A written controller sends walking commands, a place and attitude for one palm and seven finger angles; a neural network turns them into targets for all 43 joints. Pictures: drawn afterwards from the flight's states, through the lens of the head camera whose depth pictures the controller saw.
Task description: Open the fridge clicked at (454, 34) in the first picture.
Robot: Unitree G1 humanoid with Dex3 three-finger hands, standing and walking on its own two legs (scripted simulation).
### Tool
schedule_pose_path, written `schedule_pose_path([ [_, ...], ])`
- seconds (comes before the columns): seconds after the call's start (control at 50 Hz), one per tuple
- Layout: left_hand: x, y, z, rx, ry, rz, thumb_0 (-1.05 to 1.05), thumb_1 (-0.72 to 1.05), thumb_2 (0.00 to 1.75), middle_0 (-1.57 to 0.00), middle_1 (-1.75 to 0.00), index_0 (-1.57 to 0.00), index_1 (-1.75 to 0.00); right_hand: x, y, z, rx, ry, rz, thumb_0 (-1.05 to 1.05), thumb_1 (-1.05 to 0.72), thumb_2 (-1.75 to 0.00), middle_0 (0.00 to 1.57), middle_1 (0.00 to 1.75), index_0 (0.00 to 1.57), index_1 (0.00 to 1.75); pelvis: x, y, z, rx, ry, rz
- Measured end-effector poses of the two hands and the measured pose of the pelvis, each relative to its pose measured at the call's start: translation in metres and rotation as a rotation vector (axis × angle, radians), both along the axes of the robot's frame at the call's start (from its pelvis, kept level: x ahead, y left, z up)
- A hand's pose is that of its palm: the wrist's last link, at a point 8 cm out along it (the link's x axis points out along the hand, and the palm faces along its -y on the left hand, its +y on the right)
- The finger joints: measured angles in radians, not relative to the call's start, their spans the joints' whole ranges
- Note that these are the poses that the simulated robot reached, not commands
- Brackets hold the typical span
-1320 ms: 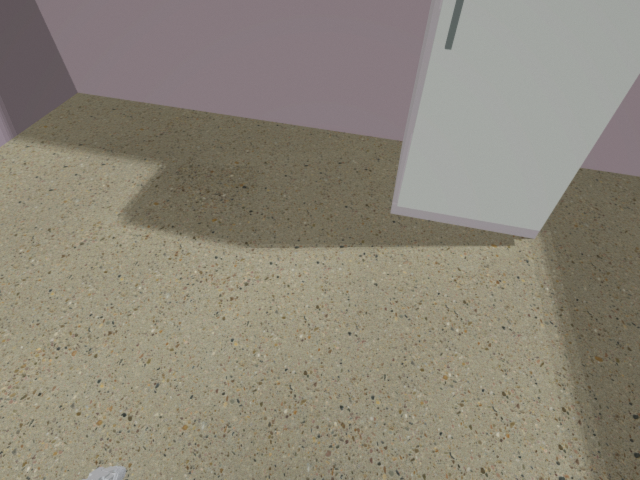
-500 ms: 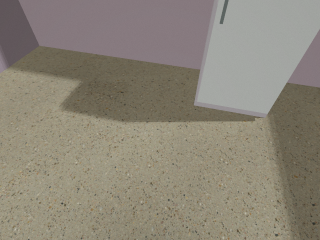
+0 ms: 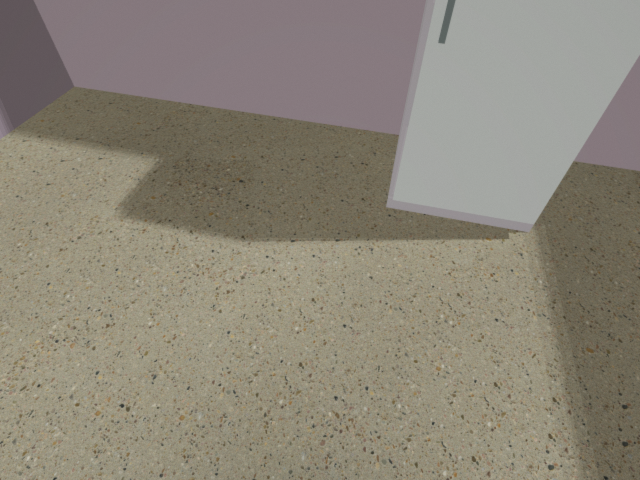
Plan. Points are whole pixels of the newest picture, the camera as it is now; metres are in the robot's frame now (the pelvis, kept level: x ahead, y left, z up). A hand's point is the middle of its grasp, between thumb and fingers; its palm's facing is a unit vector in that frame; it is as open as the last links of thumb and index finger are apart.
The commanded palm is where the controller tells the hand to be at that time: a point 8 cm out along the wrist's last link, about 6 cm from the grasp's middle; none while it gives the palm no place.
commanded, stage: look at it before walking up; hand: left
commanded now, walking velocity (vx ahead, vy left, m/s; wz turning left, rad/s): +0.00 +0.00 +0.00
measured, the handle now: out of the picture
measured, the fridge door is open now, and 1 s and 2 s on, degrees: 0 0 0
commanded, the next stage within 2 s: walk to a spot facing it in 0.12 s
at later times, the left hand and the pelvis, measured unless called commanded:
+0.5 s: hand out of the picture +0.07 +0.21 -0.18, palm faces -0.09 -0.96 -0.25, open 7.4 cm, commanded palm none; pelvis +0.04 -0.01 -0.02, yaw -7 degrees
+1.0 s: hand (198, 429) +0.23 +0.21 -0.20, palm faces -0.27 -0.94 -0.19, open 7.4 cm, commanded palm none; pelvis +0.21 +0.01 -0.02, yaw -23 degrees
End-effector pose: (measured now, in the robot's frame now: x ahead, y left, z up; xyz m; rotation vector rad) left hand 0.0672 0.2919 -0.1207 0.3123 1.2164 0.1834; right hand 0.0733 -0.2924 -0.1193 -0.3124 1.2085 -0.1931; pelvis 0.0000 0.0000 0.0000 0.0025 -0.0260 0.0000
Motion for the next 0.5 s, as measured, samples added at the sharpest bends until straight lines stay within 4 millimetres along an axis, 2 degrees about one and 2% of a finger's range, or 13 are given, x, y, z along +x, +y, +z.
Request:
schedule_pose_path([
  [0.3,0.008,0.0,0.0,0.006,0.0,0.005,0.01,0.9,0.9,-0.21,-0.3,-0.2,-0.3,0.012,0.002,0.0,0.0,-0.01,0.001,0.0,-0.9,-0.89,0.2,0.3,0.2,0.3,0.008,0.0,0.0,0.0,0.001,-0.011],
  [0.4,0.003,-0.014,-0.012,-0.032,0.051,-0.007,0.01,0.9,0.9,-0.2,-0.3,-0.2,-0.3,0.004,0.013,-0.011,0.037,-0.012,-0.042,0.0,-0.9,-0.89,0.2,0.3,0.2,0.3,0.018,-0.001,-0.006,0.003,0.009,-0.059],
  [0.5,0.003,-0.04,-0.024,-0.075,0.118,-0.03,0.01,0.9,0.9,-0.2,-0.3,-0.2,-0.3,-0.016,0.018,-0.03,0.088,0.015,-0.13,0.0,-0.9,-0.89,0.2,0.3,0.2,0.3,0.036,-0.011,-0.016,0.013,0.015,-0.126],
])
